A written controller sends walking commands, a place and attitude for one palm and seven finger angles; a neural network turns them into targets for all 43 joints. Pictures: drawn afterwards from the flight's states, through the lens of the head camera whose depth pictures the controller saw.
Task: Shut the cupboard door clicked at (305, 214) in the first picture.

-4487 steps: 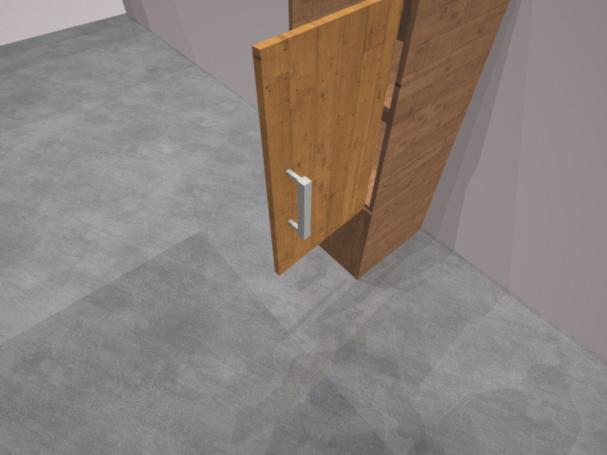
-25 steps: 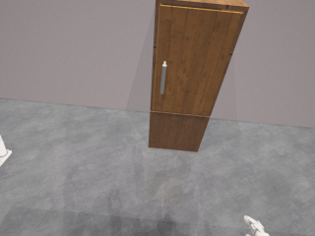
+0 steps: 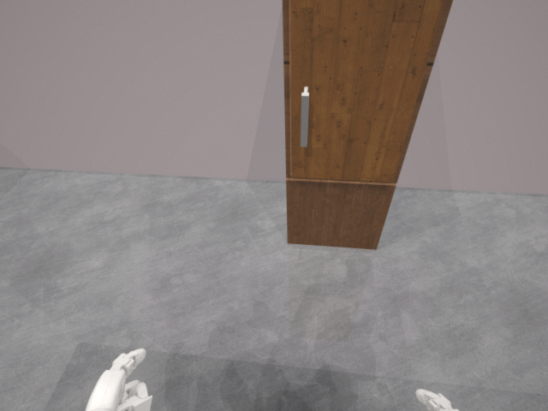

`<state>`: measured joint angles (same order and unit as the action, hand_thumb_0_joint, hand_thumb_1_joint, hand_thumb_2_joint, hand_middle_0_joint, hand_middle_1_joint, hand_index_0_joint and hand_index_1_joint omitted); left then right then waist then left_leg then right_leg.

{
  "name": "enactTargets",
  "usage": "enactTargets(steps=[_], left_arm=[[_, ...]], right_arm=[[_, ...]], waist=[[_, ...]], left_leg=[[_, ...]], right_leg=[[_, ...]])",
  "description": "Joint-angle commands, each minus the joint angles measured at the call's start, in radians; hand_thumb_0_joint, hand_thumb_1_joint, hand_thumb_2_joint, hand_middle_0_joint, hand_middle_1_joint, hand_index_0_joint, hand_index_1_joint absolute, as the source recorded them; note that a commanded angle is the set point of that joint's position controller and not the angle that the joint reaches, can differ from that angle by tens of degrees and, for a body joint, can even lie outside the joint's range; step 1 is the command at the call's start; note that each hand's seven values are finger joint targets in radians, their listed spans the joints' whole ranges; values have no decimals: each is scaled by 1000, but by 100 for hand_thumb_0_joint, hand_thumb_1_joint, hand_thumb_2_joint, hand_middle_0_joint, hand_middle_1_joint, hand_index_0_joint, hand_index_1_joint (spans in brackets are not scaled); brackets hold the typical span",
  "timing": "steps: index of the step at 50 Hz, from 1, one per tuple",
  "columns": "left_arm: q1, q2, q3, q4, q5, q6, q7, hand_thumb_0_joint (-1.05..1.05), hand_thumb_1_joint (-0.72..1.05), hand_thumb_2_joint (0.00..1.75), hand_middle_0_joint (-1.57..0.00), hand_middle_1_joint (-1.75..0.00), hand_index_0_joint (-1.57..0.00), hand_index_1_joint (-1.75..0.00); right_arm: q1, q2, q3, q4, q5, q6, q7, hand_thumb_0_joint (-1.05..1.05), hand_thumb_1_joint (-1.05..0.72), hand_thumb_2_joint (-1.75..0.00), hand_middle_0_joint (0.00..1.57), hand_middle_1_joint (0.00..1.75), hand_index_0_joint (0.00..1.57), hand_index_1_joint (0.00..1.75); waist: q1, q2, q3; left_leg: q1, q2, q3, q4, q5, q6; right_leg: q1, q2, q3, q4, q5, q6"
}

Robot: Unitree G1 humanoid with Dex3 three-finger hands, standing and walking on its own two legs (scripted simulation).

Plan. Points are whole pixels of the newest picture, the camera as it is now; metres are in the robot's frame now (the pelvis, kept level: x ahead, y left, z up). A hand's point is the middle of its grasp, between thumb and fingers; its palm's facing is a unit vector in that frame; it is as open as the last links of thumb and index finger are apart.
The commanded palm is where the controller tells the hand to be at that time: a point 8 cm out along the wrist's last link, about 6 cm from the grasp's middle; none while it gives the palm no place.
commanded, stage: let the arm hang, fingers relaxed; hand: left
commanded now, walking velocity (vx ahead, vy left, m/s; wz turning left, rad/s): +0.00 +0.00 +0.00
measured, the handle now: (304, 117) +0.90 -0.07 -0.05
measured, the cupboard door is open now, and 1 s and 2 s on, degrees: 0 0 0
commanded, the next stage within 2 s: look to check the result in 0.90 s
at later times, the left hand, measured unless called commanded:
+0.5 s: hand out of the picture +0.00 +0.18 -0.13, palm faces +0.00 -0.98 -0.19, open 7.3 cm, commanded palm none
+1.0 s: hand out of the picture +0.01 +0.19 -0.14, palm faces -0.02 -0.98 -0.17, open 7.4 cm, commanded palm none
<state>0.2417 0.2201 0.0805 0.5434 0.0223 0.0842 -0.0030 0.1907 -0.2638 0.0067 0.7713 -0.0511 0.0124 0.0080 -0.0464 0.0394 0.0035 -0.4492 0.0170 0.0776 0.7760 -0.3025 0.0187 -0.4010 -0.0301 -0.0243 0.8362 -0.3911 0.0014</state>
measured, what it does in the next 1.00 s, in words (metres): stands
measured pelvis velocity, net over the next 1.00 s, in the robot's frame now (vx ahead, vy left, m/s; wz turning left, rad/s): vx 0.02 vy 0.02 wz -0.05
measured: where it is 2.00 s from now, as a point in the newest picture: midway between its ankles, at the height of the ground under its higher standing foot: outside the picture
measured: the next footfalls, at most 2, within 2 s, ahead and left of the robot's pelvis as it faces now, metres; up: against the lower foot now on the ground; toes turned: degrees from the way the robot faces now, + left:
none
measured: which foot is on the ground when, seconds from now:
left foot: down 0.00-1.00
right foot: down 0.00-1.00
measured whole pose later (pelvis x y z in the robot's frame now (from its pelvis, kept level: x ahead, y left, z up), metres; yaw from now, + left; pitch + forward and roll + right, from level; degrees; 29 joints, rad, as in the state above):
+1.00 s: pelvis +0.02 +0.02 +0.04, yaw -3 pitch -2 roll +0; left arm 0.31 0.13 0.01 1.15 0.01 0.00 0.03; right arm 0.32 -0.14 -0.01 1.14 -0.01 0.00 -0.03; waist -0.01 0.00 0.04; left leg -0.17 -0.02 0.07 0.39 -0.19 0.04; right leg -0.17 -0.01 0.02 0.41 -0.21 0.02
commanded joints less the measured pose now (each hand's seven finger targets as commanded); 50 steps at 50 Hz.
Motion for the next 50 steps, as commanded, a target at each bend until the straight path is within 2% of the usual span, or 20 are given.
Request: enactTargets(steps=[1, 2, 3, 4, 5, 6, 7, 8, 9, 11, 14, 20, 26, 31, 34, 42, 50], left_arm=[[69, 187, -9, 120, 4, -95, 8, 0, 90, 90, -20, -30, -20, -30], [30, 164, -20, 165, 2, -102, 12, 0, 90, 90, -20, -30, -20, -30], [4, 158, -25, 213, 0, -107, 16, 0, 90, 90, -20, -30, -20, -30], [-4, 102, -10, 242, 5, -116, 21, 0, 90, 90, -20, -30, -20, -30], [3, 85, -11, 271, 0, -117, 24, 0, 90, 90, -20, -30, -20, -30], [21, 68, -23, 306, -8, -116, 26, 0, 90, 90, -20, -30, -20, -30], [48, 53, -31, 339, -12, -112, 27, 0, 90, 90, -20, -30, -20, -30], [67, 50, -36, 374, -12, -109, 27, 0, 90, 90, -20, -30, -20, -30], [64, 59, -40, 406, -13, -103, 27, 0, 90, 90, -20, -30, -20, -30], [75, 55, -47, 457, -16, -99, 27, 0, 90, 90, -20, -30, -20, -30], [85, 48, -55, 516, -14, -96, 28, 0, 90, 90, -20, -30, -20, -30], [108, 31, -60, 572, -13, -92, 31, 0, 90, 90, -20, -30, -20, -30], [123, 18, -59, 587, -11, -90, 36, 0, 90, 90, -20, -30, -20, -30], [130, 11, -58, 585, -9, -87, 38, 0, 90, 90, -20, -30, -20, -30], [131, 9, -55, 583, -8, -89, 39, 0, 90, 90, -20, -30, -20, -30], [138, 5, -55, 580, -8, -90, 40, 0, 90, 90, -20, -30, -20, -30], [135, 19, -53, 581, -8, -95, 40, 0, 90, 90, -20, -30, -20, -30]], right_arm=[[-39, -44, -26, -42, 21, 2, -18, 0, -90, -90, 20, 30, 20, 30], [-26, -43, -29, -7, 20, 5, -17, 0, -90, -90, 20, 30, 20, 30], [14, -30, -27, 30, 23, 5, -18, 0, -90, -90, 20, 30, 20, 30], [64, -2, -31, 69, 19, 0, -23, 0, -90, -90, 20, 30, 20, 30], [104, 18, -29, 99, 21, -6, -23, 0, -90, -90, 20, 30, 20, 30], [103, 16, -22, 126, 23, -16, -25, 0, -90, -90, 20, 30, 20, 30], [81, 3, -22, 145, 24, -22, -32, 0, -90, -90, 20, 30, 20, 30], [69, -7, -23, 159, 28, -24, -38, 0, -90, -90, 20, 30, 20, 30], [72, -5, -23, 179, 32, -25, -40, 0, -90, -90, 20, 30, 20, 30], [84, -6, -20, 216, 35, -25, -44, 0, -90, -90, 20, 30, 20, 30], [100, 1, -20, 260, 38, -21, -46, 0, -90, -90, 20, 30, 20, 30], [138, 16, -18, 315, 37, -16, -47, 0, -90, -90, 20, 30, 20, 30], [162, 30, -18, 334, 37, -18, -48, 0, -90, -90, 20, 30, 20, 30], [176, 39, -20, 341, 36, -18, -47, 0, -90, -90, 20, 30, 20, 30], [185, 42, -22, 340, 37, -19, -46, 0, -90, -90, 20, 30, 20, 30], [195, 40, -25, 339, 37, -23, -47, 0, -90, -90, 20, 30, 20, 30], [186, 22, -28, 334, 40, -28, -48, 0, -90, -90, 20, 30, 20, 30]], waist=[[54, -345, 12], [38, -236, 16], [9, -154, -5], [-12, -73, -55], [-12, -11, -99], [6, 43, -112], [29, 50, -101], [39, 30, -91], [37, 60, -84], [42, 49, -68], [41, -16, -7], [40, -49, 57], [42, -55, 83], [44, -26, 114], [43, -53, 106], [41, -27, 102], [40, -39, 82]], left_leg=[[-19, -19, -66, -36, -129, -22], [41, -9, -93, 6, -130, -22], [102, -7, -88, -22, -81, -25], [165, 7, -94, -103, 4, -23], [235, 14, -101, -215, 142, -18], [284, 41, -128, -296, 264, -9], [284, 77, -145, -327, 280, 2], [281, 83, -150, -330, 313, 7], [275, 82, -149, -355, 304, 6], [273, 90, -148, -395, 274, 8], [272, 88, -145, -436, 206, 7], [261, 79, -135, -478, 107, 7], [250, 75, -134, -490, 88, 10], [221, 75, -138, -507, 29, 11], [222, 74, -139, -503, 36, 14], [234, 77, -138, -504, 33, 15], [266, 81, -133, -493, 86, 19]], right_leg=[[45, -252, 422, -601, -10, -120], [23, -252, 418, -604, 87, -158], [45, -221, 353, -555, 232, -161], [90, -188, 273, -485, 354, -151], [126, -153, 208, -431, 391, -115], [147, -100, 156, -407, 382, -75], [166, -67, 130, -435, 342, -49], [195, -57, 118, -448, 375, -40], [219, -62, 104, -452, 366, -36], [249, -56, 97, -473, 335, -33], [235, -57, 95, -513, 276, -32], [210, -55, 101, -541, 199, -30], [196, -53, 100, -529, 189, -28], [179, -49, 98, -518, 168, -26], [181, -51, 100, -515, 169, -27], [171, -48, 103, -505, 182, -27], [182, -50, 109, -504, 214, -28]])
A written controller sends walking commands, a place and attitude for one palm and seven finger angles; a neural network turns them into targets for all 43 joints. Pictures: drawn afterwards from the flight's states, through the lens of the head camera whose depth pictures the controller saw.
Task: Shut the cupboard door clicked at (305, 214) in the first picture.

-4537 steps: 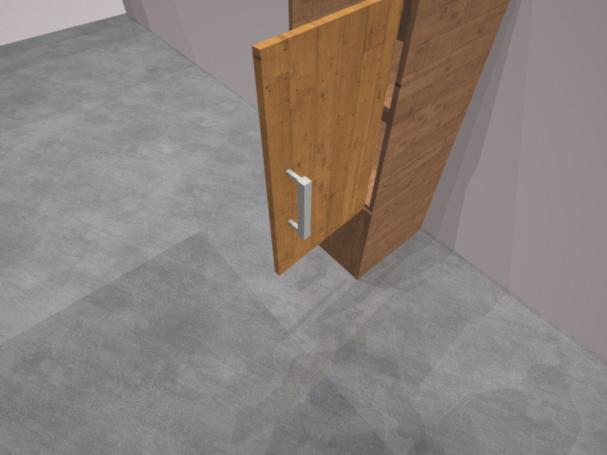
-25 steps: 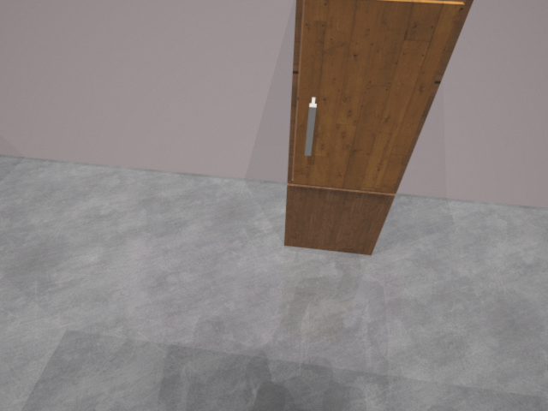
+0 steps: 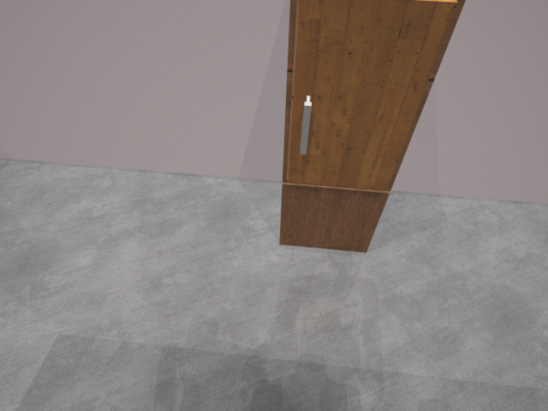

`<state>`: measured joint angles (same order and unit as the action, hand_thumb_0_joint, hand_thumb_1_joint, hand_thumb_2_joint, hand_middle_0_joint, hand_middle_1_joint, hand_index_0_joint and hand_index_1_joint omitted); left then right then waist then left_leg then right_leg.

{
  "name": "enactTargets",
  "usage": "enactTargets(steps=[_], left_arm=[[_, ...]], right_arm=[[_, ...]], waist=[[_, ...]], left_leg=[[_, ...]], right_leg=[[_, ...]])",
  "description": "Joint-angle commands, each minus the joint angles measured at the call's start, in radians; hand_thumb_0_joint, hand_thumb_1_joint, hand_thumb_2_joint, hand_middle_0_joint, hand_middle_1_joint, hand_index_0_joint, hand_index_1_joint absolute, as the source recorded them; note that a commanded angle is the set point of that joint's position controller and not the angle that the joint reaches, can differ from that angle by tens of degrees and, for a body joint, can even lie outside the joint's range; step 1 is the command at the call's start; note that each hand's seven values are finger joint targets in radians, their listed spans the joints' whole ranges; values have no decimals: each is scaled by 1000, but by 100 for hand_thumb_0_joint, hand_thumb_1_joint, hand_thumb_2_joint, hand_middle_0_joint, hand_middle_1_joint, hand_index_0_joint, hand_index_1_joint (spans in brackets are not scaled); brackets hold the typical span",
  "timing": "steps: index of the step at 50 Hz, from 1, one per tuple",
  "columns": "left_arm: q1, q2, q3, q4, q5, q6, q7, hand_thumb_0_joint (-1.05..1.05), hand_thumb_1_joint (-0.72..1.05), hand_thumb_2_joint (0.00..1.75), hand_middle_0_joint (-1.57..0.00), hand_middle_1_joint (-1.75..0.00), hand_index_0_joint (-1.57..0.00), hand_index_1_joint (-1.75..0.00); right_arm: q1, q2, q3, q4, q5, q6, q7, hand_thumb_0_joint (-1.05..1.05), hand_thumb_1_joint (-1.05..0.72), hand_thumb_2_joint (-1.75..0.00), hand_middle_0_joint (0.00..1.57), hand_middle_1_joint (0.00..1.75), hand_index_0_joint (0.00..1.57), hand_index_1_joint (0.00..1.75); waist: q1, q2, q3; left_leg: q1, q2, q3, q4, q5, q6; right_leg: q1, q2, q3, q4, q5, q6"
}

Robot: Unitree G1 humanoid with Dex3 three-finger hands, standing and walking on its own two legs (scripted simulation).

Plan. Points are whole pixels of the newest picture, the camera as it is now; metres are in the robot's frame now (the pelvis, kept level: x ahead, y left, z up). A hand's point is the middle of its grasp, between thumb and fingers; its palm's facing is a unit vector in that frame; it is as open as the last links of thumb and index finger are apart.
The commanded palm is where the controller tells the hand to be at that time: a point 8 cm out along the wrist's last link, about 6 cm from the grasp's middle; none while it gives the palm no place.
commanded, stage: look to check the result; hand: left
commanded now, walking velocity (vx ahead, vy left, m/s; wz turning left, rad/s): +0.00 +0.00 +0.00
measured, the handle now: (305, 125) +0.88 -0.05 -0.09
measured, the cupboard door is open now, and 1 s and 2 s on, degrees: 0 0 0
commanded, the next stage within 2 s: stand and wait in 0.48 s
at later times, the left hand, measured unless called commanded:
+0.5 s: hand out of the picture +0.02 +0.19 -0.17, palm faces +0.01 -0.97 -0.23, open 7.4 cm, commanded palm none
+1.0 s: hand out of the picture +0.07 +0.22 -0.16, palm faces +0.00 -0.96 -0.29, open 7.4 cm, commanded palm none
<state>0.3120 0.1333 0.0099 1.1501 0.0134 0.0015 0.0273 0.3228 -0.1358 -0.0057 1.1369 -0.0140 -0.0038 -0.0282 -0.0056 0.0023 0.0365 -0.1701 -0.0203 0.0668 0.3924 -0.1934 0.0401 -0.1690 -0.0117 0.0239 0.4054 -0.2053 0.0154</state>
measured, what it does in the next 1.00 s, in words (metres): stands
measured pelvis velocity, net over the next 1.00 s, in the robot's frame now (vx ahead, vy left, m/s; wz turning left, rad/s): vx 0.03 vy -0.01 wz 0.00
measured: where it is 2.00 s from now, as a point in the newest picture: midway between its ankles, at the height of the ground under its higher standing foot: outside the picture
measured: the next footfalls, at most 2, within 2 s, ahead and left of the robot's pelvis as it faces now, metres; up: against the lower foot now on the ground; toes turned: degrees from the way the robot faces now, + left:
none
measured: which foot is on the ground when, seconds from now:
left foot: down 0.00-1.00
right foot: down 0.00-1.00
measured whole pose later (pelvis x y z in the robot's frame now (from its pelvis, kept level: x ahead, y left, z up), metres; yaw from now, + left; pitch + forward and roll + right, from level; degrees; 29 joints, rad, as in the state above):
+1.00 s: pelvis +0.03 -0.01 +0.00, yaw +0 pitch -2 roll +0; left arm 0.16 0.28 0.02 1.13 0.01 -0.01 0.01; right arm 0.15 -0.28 -0.01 1.13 -0.01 -0.01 -0.01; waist 0.00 0.00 0.06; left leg -0.10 -0.01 0.06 0.32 -0.19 0.03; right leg -0.09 0.00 0.02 0.32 -0.20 0.01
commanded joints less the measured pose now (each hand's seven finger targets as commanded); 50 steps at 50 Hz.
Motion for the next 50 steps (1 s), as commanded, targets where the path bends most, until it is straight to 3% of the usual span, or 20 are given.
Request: enactTargets(steps=[1, 6, 16, 31, 50], left_arm=[[62, 108, 17, -24, 1, -12, 10, 0, 90, 90, -20, -30, -20, -30], [48, 125, 19, -25, 2, -13, 9, 0, 90, 90, -20, -30, -20, -30], [3, 172, 24, -37, 2, -20, 6, 0, 90, 90, -20, -30, -20, -30], [-87, 249, 30, -55, 2, -24, -1, 0, 90, 90, -20, -30, -20, -30], [-148, 318, 38, -68, 0, -31, -4, 0, 90, 90, -20, -30, -20, -30]], right_arm=[[53, -108, -16, -31, 3, -12, -12, 0, -90, -90, 20, 30, 20, 30], [36, -126, -18, -33, 3, -13, -11, 0, -90, -90, 20, 30, 20, 30], [-17, -173, -25, -43, 2, -14, -6, 0, -90, -90, 20, 30, 20, 30], [-105, -248, -31, -52, 1, -18, 0, 0, -90, -90, 20, 30, 20, 30], [-172, -317, -34, -61, 1, -24, 2, 0, -90, -90, 20, 30, 20, 30]], waist=[[-2, -5, 54], [-3, 15, 53], [-4, -17, 39], [-3, 0, 15], [-1, 6, -52]], left_leg=[[-10, 120, -122, -112, -25, -2], [-2, 121, -121, -115, -22, -3], [20, 122, -121, -106, 16, -3], [51, 133, -123, -120, 73, -9], [112, 143, -121, -113, 228, -15]], right_leg=[[-55, -69, 60, -74, 26, -42], [-49, -70, 64, -78, 30, -43], [-36, -77, 76, -95, 44, -46], [4, -88, 78, -115, 86, -46], [72, -102, 70, -112, 229, -48]])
